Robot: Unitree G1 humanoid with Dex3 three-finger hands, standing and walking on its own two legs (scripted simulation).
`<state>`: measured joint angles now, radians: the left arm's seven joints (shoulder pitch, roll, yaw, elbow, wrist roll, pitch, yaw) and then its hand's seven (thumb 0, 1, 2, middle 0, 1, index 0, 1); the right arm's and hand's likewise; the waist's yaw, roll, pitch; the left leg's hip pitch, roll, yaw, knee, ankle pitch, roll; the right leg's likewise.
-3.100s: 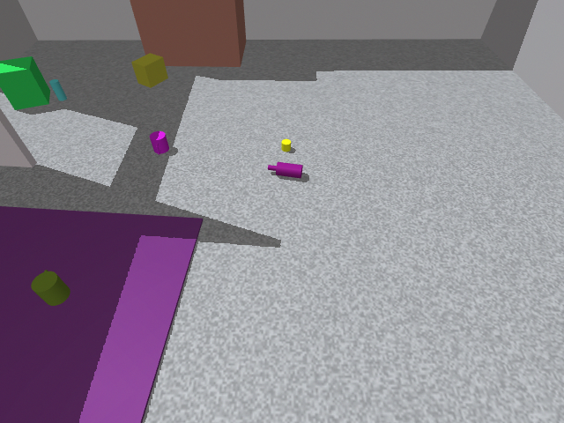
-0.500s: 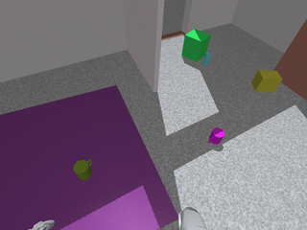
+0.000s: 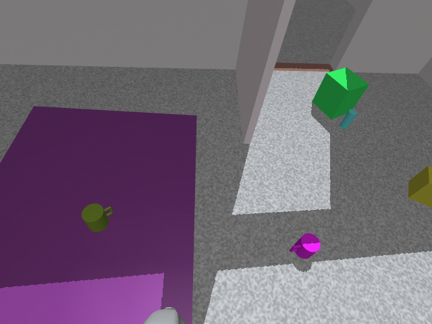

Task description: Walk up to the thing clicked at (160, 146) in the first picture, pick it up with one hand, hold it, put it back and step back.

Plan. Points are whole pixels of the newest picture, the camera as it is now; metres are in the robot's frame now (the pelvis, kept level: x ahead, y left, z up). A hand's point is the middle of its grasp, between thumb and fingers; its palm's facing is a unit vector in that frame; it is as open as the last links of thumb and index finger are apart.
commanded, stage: walk up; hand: left
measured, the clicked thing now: (303, 246) +0.56 -0.42 -0.70
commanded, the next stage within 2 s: none
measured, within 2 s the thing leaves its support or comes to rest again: neither
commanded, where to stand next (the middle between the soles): +0.33 -0.86 m, yaw +23 degrees
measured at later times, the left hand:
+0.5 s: hand out of the picture +0.10 +0.03 -0.13, palm faces +0.16 -0.91 -0.39, open 7.3 cm
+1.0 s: hand out of the picture +0.13 -0.14 -0.17, palm faces +0.19 -0.93 -0.32, open 7.4 cm
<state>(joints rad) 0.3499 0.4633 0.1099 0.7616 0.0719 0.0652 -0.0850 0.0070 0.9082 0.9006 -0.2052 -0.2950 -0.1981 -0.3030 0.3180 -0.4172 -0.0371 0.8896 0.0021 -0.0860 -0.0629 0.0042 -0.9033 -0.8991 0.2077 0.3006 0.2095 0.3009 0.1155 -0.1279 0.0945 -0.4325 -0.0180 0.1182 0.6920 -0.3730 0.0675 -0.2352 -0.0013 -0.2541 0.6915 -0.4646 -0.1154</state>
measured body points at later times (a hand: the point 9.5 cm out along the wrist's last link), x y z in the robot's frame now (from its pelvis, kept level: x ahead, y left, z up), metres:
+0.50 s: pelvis +0.06 -0.26 -0.01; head +0.06 -0.27 +0.44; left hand +0.09 +0.07 -0.10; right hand +0.19 -0.62 -0.11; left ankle +0.08 -0.13 -0.64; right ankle +0.14 -0.37 -0.72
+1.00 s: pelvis +0.11 -0.44 -0.01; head +0.14 -0.38 +0.43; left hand +0.12 -0.09 -0.14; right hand +0.23 -0.79 -0.06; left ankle +0.09 -0.26 -0.71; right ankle +0.21 -0.64 -0.65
